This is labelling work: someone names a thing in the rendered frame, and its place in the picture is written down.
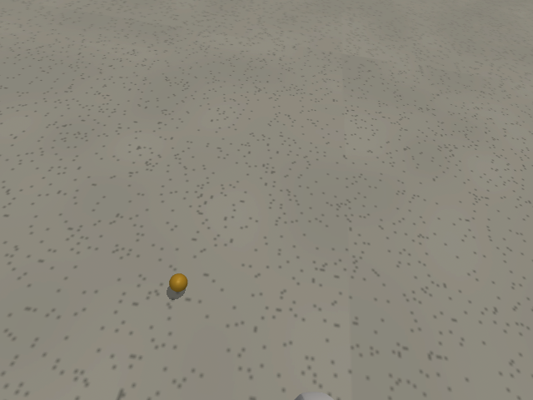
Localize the ball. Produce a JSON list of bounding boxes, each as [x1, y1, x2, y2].
[[169, 273, 187, 292]]

